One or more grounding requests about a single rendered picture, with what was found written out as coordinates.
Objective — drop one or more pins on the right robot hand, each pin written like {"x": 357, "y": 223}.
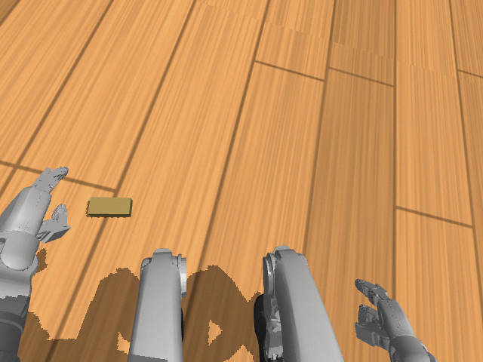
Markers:
{"x": 379, "y": 327}

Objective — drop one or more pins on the right robot arm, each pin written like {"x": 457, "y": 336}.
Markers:
{"x": 409, "y": 349}

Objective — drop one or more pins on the left robot hand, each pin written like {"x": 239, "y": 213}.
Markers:
{"x": 27, "y": 210}

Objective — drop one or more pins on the right robot foot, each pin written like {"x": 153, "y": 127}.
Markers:
{"x": 260, "y": 330}

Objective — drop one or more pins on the left robot arm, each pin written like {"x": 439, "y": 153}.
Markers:
{"x": 18, "y": 264}

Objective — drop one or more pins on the small box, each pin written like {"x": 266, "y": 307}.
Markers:
{"x": 110, "y": 207}

